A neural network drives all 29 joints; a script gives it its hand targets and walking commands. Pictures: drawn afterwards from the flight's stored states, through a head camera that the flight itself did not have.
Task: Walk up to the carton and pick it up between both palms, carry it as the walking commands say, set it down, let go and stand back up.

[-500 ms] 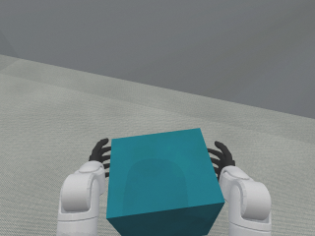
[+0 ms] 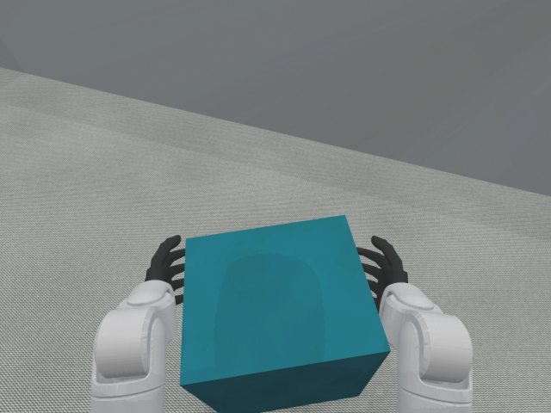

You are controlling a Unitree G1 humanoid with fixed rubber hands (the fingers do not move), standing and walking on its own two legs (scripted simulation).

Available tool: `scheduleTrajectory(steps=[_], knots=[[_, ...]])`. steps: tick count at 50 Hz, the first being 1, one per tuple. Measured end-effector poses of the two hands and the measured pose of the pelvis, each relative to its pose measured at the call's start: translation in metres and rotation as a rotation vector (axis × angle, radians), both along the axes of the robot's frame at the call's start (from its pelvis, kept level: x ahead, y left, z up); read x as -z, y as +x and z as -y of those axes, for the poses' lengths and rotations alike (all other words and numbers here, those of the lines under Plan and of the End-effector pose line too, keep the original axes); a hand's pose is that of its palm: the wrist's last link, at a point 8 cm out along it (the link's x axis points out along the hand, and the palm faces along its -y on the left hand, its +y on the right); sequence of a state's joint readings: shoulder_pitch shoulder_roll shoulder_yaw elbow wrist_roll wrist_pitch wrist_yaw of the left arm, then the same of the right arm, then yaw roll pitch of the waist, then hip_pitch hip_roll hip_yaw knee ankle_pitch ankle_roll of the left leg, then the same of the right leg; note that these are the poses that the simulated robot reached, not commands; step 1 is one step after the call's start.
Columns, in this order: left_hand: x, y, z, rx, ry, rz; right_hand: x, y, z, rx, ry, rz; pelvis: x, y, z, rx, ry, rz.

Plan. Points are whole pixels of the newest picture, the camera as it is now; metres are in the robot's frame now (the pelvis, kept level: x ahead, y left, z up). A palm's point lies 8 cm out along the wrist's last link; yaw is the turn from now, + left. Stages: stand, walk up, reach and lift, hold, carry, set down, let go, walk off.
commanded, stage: carry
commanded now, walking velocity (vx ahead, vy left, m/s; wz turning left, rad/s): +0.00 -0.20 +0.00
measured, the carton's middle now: (280, 325) +0.25 +0.00 +0.02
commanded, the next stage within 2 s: none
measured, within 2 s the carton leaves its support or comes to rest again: neither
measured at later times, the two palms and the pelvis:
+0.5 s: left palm (267, 322) +0.24 +0.02 +0.05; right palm (500, 332) +0.23 -0.28 +0.06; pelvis -0.04 -0.13 -0.01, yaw -1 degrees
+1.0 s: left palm (371, 381) +0.17 -0.10 +0.07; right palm out of the picture +0.17 -0.39 +0.08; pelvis -0.09 -0.25 +0.00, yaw +1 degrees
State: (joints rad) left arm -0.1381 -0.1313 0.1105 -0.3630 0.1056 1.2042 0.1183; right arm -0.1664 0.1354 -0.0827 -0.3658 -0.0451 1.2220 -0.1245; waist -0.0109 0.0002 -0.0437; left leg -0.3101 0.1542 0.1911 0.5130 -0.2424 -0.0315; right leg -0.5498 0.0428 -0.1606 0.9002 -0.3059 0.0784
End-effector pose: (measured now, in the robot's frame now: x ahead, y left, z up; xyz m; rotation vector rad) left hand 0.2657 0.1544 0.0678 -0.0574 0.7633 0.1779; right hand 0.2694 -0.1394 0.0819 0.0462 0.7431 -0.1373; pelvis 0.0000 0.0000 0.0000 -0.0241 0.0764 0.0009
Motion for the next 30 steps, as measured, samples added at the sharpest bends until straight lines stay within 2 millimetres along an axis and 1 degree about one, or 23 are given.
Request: scheduleTrajectory(steps=[3,5,7,10,13,15,17,20,22,26,30], knots=[[-0.004,0.000,0.010,-0.015,-0.003,0.010,-0.002,0.001,0.010,-0.014,-0.003,0.010,0.000,0.000,0.013,0.008,-0.007,0.005],[-0.005,0.001,0.020,-0.025,-0.005,0.027,-0.003,0.003,0.020,-0.022,-0.003,0.027,0.003,-0.001,0.025,0.015,-0.012,0.003],[-0.005,0.002,0.033,-0.033,0.001,0.035,0.000,0.006,0.033,-0.028,0.006,0.035,0.007,-0.002,0.040,0.019,-0.015,-0.001],[0.001,0.003,0.060,-0.025,0.025,0.031,0.013,0.006,0.060,-0.020,0.034,0.032,0.015,-0.004,0.064,0.013,-0.023,-0.006],[0.009,0.001,0.083,0.004,0.044,-0.015,0.025,-0.004,0.083,0.005,0.047,-0.015,0.012,-0.009,0.079,-0.001,0.007,-0.020],[0.012,-0.002,0.095,0.025,0.047,-0.029,0.029,-0.012,0.095,0.026,0.048,-0.029,0.011,-0.013,0.086,-0.005,0.021,-0.029],[0.014,-0.004,0.106,0.042,0.041,-0.023,0.028,-0.019,0.105,0.045,0.040,-0.023,0.011,-0.018,0.091,-0.002,0.025,-0.032],[0.018,-0.006,0.117,0.055,0.011,0.011,0.023,-0.025,0.117,0.059,0.013,0.010,0.017,-0.024,0.100,0.004,0.016,-0.026],[0.021,-0.013,0.125,0.046,-0.010,0.007,0.020,-0.030,0.124,0.051,-0.009,0.007,0.015,-0.029,0.110,0.013,0.025,-0.016],[0.016,-0.030,0.143,0.033,0.004,-0.012,0.018,-0.040,0.143,0.033,0.003,-0.012,0.010,-0.037,0.133,0.029,0.016,-0.003],[0.006,-0.039,0.168,0.010,0.028,0.022,0.017,-0.045,0.168,0.010,0.027,0.021,0.013,-0.045,0.162,0.032,0.014,-0.001]])
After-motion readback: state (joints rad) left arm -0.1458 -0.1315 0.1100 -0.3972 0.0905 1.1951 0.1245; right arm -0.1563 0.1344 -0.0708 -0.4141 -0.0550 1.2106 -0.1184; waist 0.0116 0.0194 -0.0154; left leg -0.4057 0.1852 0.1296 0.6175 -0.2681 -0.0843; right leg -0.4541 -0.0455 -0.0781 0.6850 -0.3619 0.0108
